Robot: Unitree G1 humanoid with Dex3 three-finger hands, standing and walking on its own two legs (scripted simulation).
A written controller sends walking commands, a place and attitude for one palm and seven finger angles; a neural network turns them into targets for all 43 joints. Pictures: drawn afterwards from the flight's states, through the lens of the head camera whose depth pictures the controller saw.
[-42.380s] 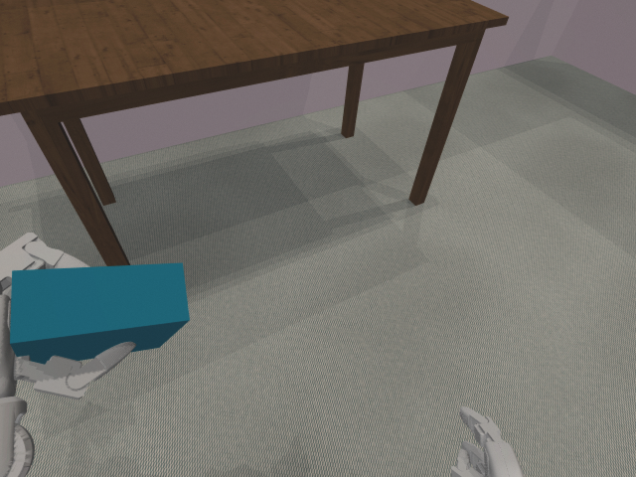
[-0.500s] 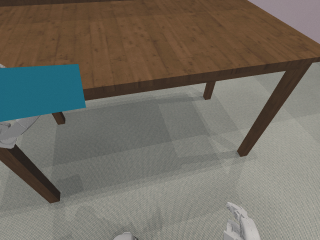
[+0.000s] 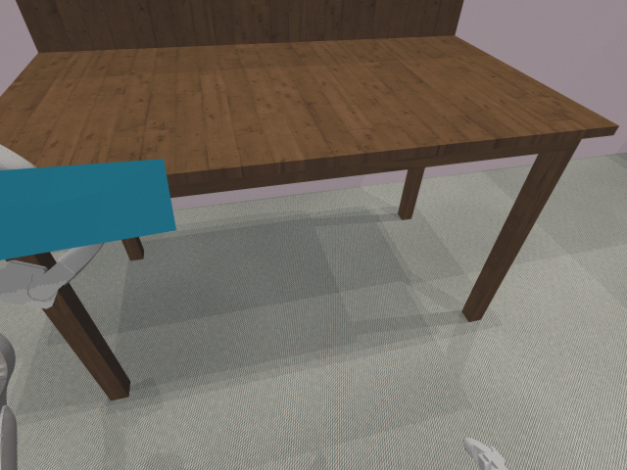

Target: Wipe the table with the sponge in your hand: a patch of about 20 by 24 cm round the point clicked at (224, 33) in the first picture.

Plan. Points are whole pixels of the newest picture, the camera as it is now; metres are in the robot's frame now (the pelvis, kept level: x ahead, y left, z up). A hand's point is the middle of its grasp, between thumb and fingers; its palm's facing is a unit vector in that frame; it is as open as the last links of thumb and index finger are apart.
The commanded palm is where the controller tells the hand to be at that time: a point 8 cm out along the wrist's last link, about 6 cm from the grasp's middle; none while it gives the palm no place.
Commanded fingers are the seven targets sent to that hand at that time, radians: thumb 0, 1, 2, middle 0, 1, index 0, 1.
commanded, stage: stop stepping back and stand still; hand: left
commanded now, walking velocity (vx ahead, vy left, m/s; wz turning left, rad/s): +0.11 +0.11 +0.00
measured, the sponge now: (102, 205) +0.24 +0.20 +0.28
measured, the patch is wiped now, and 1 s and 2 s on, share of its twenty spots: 0.95 0.95 0.95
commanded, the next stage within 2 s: stand and wait in 1.42 s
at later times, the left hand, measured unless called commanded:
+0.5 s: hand (93, 197) +0.25 +0.21 +0.29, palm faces +0.48 -0.79 -0.38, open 9.5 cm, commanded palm +0.19 +0.27 +0.30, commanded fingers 0.00 0.10 1.30 -1.20 -1.60 -1.20 -1.60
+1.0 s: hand (25, 197) +0.23 +0.25 +0.30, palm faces +0.51 -0.78 -0.36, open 9.5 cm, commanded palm +0.18 +0.30 +0.30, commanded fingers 0.00 0.10 1.30 -1.20 -1.60 -1.20 -1.60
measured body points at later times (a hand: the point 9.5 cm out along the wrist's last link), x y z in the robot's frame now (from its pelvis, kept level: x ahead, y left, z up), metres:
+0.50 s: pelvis +0.02 -0.01 +0.01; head +0.04 -0.01 +0.46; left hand +0.22 +0.25 +0.31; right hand +0.18 -0.25 -0.08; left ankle +0.03 +0.12 -0.71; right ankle +0.01 -0.09 -0.73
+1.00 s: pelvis +0.02 +0.02 +0.01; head +0.03 +0.03 +0.46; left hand +0.20 +0.29 +0.31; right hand +0.20 -0.20 -0.06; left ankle +0.03 +0.12 -0.73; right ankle +0.01 -0.09 -0.73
